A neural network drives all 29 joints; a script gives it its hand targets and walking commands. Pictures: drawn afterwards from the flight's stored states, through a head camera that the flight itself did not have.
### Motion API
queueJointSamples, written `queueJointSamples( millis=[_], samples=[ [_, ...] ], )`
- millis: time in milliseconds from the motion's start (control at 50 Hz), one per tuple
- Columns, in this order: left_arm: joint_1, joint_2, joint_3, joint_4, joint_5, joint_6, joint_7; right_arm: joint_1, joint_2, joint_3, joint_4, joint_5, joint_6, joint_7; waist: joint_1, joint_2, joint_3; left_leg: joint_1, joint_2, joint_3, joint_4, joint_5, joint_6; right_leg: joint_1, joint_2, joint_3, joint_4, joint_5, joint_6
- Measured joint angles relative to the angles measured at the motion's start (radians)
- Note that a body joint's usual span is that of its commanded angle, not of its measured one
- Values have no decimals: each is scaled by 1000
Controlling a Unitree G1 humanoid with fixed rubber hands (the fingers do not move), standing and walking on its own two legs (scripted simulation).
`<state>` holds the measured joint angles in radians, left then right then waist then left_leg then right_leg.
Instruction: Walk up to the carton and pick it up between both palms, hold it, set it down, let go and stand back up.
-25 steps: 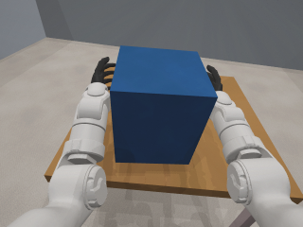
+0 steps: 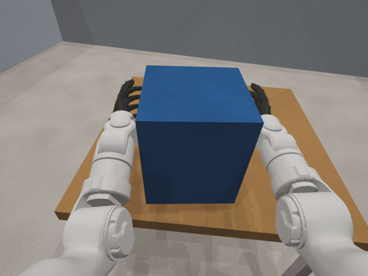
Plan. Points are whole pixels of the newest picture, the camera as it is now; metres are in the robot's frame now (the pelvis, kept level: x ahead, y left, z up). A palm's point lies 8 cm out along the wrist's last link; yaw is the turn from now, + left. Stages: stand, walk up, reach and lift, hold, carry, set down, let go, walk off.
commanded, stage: set down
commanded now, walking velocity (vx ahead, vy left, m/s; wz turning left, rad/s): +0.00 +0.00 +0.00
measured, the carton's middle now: (191, 136) +0.40 +0.01 +0.14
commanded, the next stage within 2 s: none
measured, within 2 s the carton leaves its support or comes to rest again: rests again in 1.16 s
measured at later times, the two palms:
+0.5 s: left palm (125, 125) +0.40 +0.16 +0.16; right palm (255, 126) +0.43 -0.14 +0.16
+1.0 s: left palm (123, 135) +0.39 +0.17 +0.14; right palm (250, 137) +0.42 -0.13 +0.13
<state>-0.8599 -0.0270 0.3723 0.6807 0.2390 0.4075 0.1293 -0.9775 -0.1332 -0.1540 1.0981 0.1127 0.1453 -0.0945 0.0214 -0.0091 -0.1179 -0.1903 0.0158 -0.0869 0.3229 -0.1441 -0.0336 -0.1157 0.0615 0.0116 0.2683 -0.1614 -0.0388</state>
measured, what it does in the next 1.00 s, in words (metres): stands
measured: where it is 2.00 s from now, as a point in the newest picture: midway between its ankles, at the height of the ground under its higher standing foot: outside the picture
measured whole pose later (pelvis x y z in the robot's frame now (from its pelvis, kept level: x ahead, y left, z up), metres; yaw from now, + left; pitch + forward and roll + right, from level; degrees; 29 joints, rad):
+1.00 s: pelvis +0.00 +0.00 +0.00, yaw -2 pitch +5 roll +0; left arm -0.79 -0.10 0.43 0.70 0.31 0.26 0.13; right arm -0.88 -0.08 -0.39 1.09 -0.16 0.00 0.02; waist 0.09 -0.02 -0.12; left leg -0.27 0.02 -0.03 0.30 -0.12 -0.03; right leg -0.22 0.05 0.00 0.28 -0.14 -0.04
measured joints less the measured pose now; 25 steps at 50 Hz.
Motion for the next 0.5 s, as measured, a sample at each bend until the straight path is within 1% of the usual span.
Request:
queueJointSamples(
  millis=[220,500],
  samples=[
    [4,-12,16,20,11,-32,1,12,12,-59,16,-62,-34,22,22,0,-10,-27,3,6,-9,9,-3,-35,0,-5,4,3,-3],
    [25,-42,45,23,42,-74,3,32,24,-137,21,-151,-72,65,39,-3,-6,-46,6,23,-20,14,-3,-63,-3,-7,6,4,-3]
  ],
)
